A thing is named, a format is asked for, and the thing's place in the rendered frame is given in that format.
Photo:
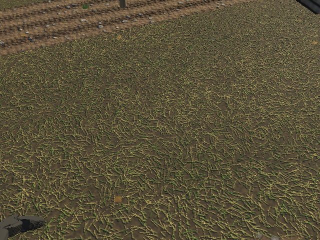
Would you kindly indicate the robot left hand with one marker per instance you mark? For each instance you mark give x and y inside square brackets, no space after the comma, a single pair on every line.
[16,224]

